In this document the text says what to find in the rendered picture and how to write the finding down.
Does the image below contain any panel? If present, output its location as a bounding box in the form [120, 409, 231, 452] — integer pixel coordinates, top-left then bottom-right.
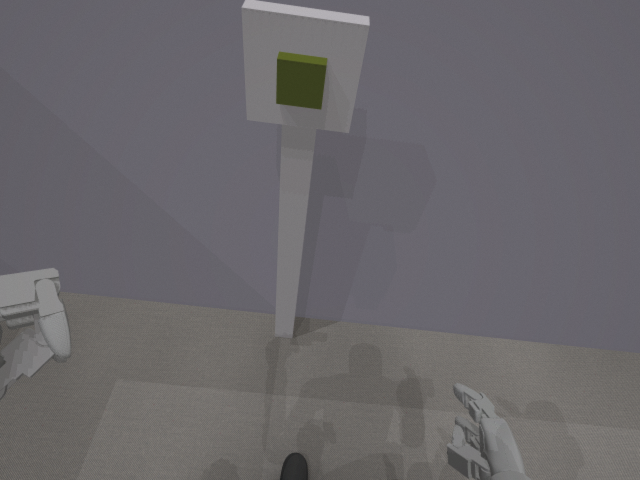
[241, 0, 370, 338]

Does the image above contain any button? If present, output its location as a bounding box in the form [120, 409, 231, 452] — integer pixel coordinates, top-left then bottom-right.
[276, 52, 327, 110]

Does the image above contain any robot left foot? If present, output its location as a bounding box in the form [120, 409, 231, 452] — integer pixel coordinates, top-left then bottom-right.
[280, 453, 308, 480]

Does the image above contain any right robot hand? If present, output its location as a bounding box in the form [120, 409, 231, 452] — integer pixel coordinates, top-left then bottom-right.
[447, 383, 526, 480]

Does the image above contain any left robot hand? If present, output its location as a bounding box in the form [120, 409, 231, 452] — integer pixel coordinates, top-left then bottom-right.
[0, 268, 71, 400]

